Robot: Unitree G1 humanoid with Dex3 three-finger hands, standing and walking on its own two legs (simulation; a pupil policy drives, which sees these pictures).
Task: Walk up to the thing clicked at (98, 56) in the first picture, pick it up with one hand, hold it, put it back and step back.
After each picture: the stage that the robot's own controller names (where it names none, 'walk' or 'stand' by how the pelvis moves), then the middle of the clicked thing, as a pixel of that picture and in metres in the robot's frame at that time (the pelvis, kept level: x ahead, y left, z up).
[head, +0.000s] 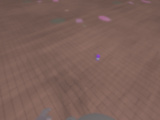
stand; (97, 57) +1.29 -0.15 -0.72
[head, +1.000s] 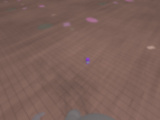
walk; (87, 61) +1.17 +0.12 -0.70
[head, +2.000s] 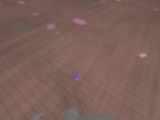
walk; (76, 77) +0.72 +0.23 -0.70
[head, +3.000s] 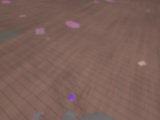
walk; (70, 97) +0.39 +0.19 -0.70
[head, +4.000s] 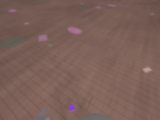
stand; (71, 107) +0.30 +0.19 -0.72
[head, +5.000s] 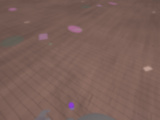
stand; (71, 106) +0.31 +0.20 -0.73
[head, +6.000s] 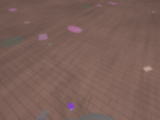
stand; (71, 106) +0.31 +0.21 -0.73
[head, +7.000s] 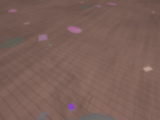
stand; (71, 107) +0.30 +0.21 -0.73
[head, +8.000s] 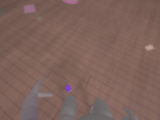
go down; (68, 88) +0.34 +0.20 -0.60
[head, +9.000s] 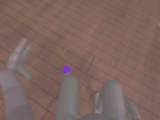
go down; (66, 70) +0.40 +0.20 -0.32
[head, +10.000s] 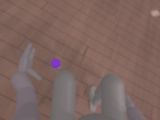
close in; (56, 64) +0.39 +0.22 -0.25
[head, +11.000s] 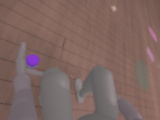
close; (32, 62) +0.39 +0.24 -0.22
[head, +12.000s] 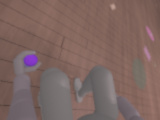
close; (30, 61) +0.38 +0.25 -0.22
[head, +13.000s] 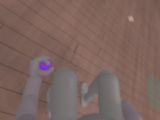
lift; (44, 65) +0.33 +0.25 -0.19
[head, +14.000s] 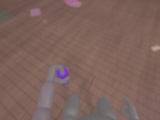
lift; (63, 76) +0.32 +0.18 +0.00
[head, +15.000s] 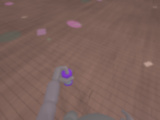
hold; (67, 77) +0.33 +0.16 +0.01
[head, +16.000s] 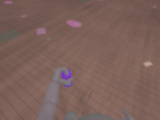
hold; (67, 78) +0.32 +0.17 +0.00
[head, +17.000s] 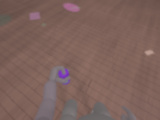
crouch; (64, 76) +0.33 +0.18 -0.05
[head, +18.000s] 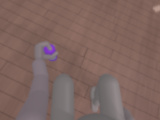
lower; (51, 53) +0.46 +0.23 -0.10
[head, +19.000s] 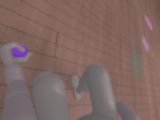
lower; (20, 54) +0.44 +0.27 -0.23
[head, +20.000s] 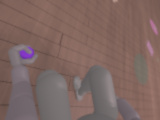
lower; (27, 55) +0.42 +0.26 -0.23
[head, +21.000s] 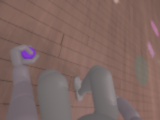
lower; (28, 55) +0.42 +0.26 -0.23
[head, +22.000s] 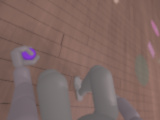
lower; (29, 56) +0.41 +0.25 -0.23
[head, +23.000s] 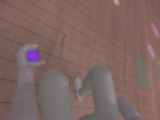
open; (32, 58) +0.40 +0.24 -0.23
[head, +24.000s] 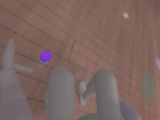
stand; (44, 58) +0.40 +0.23 -0.24
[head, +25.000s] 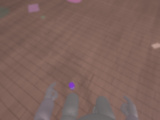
stand; (71, 86) +0.37 +0.18 -0.56
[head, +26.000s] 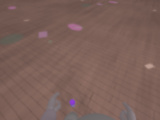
stand; (72, 103) +0.35 +0.18 -0.67
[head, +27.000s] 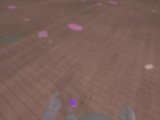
stand; (72, 103) +0.35 +0.17 -0.67
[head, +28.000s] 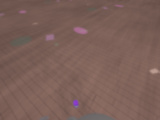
stand; (75, 103) +0.36 +0.17 -0.72
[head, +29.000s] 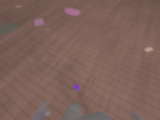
walk; (76, 87) +0.42 +0.16 -0.69
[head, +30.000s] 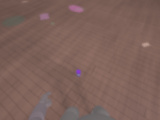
walk; (78, 73) +0.66 +0.15 -0.69
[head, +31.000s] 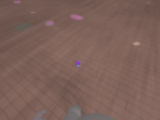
stand; (78, 64) +0.98 +0.25 -0.70
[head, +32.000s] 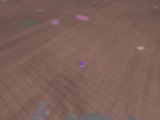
stand; (81, 64) +1.00 +0.16 -0.71
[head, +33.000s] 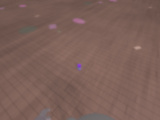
stand; (79, 67) +0.99 +0.20 -0.73
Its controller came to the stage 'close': yes
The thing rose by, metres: 0.71
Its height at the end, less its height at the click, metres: +0.00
